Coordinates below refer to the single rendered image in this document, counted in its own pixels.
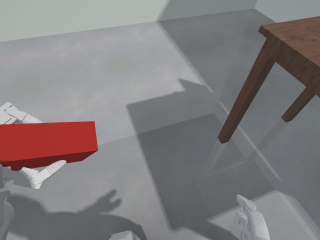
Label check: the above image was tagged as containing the table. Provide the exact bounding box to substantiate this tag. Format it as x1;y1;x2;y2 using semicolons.
218;16;320;144

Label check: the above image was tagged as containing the robot left hand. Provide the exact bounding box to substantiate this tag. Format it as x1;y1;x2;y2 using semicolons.
0;102;67;190

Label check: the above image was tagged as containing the left robot forearm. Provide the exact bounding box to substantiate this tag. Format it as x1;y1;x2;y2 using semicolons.
0;188;15;240

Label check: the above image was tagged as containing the sponge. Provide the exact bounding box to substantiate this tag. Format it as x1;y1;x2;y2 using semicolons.
0;121;98;171

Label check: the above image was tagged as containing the robot right hand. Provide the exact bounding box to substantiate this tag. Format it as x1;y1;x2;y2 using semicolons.
231;194;270;240

